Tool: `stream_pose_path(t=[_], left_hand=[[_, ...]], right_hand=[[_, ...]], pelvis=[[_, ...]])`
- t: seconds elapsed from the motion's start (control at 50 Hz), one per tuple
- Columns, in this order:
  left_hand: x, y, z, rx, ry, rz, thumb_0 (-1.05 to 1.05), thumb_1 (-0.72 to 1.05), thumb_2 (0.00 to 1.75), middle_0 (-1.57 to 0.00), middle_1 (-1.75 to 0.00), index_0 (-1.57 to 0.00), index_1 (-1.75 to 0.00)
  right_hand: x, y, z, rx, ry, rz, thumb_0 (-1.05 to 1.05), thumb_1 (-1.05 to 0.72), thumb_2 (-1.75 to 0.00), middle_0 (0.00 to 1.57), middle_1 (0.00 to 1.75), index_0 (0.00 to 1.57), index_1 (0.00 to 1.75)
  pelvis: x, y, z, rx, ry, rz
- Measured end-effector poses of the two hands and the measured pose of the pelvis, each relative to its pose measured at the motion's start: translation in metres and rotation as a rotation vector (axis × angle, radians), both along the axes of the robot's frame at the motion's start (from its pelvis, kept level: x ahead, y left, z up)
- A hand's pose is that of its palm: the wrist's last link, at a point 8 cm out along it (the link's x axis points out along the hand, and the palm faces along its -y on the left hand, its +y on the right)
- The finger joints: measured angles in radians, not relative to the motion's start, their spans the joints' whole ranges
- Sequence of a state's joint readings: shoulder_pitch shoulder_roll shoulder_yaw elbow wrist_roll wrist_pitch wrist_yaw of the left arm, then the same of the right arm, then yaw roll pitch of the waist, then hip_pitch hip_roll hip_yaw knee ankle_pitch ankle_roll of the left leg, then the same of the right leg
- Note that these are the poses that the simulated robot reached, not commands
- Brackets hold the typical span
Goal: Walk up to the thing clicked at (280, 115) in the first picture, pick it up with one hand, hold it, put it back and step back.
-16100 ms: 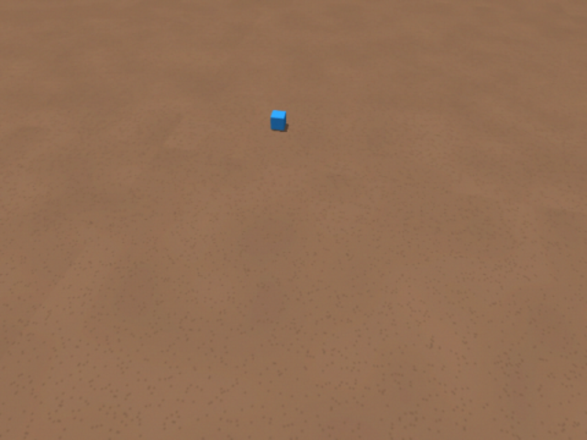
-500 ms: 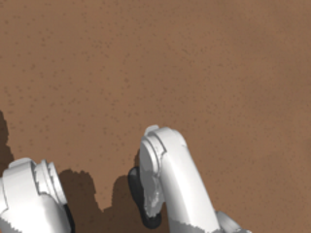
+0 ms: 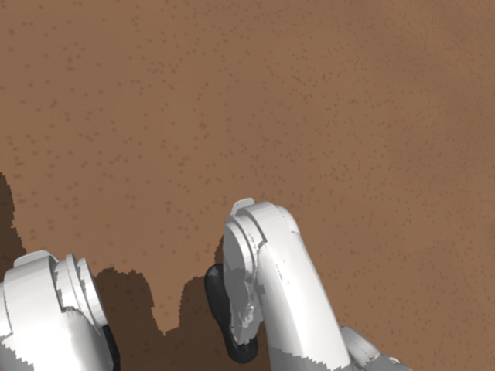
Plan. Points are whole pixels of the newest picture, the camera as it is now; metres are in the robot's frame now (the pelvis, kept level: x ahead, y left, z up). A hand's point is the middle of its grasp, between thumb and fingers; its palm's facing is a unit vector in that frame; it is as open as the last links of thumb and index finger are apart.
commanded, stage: close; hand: left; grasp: from above
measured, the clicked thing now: out of the picture +0.43 +0.32 -0.25
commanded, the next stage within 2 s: settle in 0.48 s
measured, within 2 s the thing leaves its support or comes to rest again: leaves its support in 0.96 s
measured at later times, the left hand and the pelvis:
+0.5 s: hand out of the picture +0.42 +0.33 -0.21, palm faces -0.44 -0.13 -0.89, open 10.7 cm; pelvis +0.00 +0.00 +0.00, yaw +0 degrees
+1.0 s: hand out of the picture +0.41 +0.33 -0.20, palm faces -0.41 -0.11 -0.90, open 10.7 cm; pelvis +0.00 +0.00 +0.01, yaw +1 degrees
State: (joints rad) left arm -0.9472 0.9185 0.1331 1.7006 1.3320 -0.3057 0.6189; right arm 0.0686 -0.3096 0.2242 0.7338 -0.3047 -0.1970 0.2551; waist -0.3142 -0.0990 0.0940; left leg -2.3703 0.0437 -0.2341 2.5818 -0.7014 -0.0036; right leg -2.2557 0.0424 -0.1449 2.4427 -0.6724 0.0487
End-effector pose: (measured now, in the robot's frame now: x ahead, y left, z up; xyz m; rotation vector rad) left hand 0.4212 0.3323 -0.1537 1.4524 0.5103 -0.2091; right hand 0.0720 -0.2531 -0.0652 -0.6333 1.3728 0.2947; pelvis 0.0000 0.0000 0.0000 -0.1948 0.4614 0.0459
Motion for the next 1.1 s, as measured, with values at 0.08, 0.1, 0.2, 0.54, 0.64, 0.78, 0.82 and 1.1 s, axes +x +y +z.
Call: stream_pose_path(t=[0.08,0.1,0.2,0.54,0.64,0.78,0.82,1.1], left_hand=[[0.001,0.0,0.0,0.0,0.003,0.002,-0.01,-0.08,0.56,-0.54,-0.62,-0.61,-0.62],[0.001,0.0,0.0,-0.001,0.003,0.003,-0.01,-0.08,0.56,-0.54,-0.62,-0.62,-0.63],[0.001,0.0,0.0,-0.002,0.002,0.004,-0.01,-0.09,0.57,-0.54,-0.63,-0.62,-0.64],[0.001,0.0,0.0,-0.001,0.001,0.002,-0.01,-0.1,0.58,-0.56,-0.67,-0.64,-0.63],[0.0,0.0,0.0,0.0,-0.004,0.002,-0.01,-0.11,0.58,-0.56,-0.69,-0.64,-0.63],[0.001,0.0,0.0,0.0,0.001,0.001,-0.01,-0.12,0.59,-0.58,-0.7,-0.65,-0.63],[0.001,0.0,0.0,0.0,0.001,0.0,-0.01,-0.12,0.59,-0.58,-0.7,-0.65,-0.63],[-0.012,-0.001,0.043,0.036,-0.074,-0.04,-0.01,-0.15,0.6,-0.62,-0.65,-0.69,-0.59]], right_hand=[[-0.003,0.0,0.001,-0.001,0.006,-0.006,0.0,-0.9,-0.9,0.2,0.29,0.2,0.3],[-0.004,0.0,0.001,-0.003,0.008,-0.008,0.0,-0.9,-0.9,0.2,0.29,0.2,0.3],[-0.008,-0.001,0.003,-0.014,0.019,-0.015,0.0,-0.9,-0.9,0.2,0.29,0.2,0.3],[-0.003,0.002,0.001,-0.003,0.018,0.013,0.0,-0.9,-0.9,0.2,0.29,0.2,0.3],[0.0,0.003,0.0,-0.004,0.012,0.019,0.0,-0.91,-0.9,0.2,0.29,0.2,0.3],[0.004,0.004,0.002,-0.002,0.001,0.021,0.0,-0.91,-0.9,0.2,0.29,0.2,0.3],[0.004,0.004,0.002,-0.001,-0.002,0.015,0.0,-0.91,-0.9,0.2,0.29,0.2,0.3],[0.015,-0.008,0.004,0.013,-0.038,-0.134,0.0,-0.91,-0.9,0.2,0.29,0.2,0.3]], pelvis=[[0.0,0.0,0.0,0.0,0.0,-0.001],[0.0,0.0,0.0,-0.001,0.001,-0.001],[0.0,0.0,0.001,-0.003,0.001,-0.003],[0.0,0.0,0.002,-0.005,-0.003,-0.002],[0.0,0.0,0.002,-0.007,-0.003,-0.005],[0.0,0.0,0.002,-0.009,-0.002,-0.001],[0.001,0.0,0.002,-0.009,-0.002,0.0],[0.006,-0.001,0.016,0.017,0.073,0.025]])
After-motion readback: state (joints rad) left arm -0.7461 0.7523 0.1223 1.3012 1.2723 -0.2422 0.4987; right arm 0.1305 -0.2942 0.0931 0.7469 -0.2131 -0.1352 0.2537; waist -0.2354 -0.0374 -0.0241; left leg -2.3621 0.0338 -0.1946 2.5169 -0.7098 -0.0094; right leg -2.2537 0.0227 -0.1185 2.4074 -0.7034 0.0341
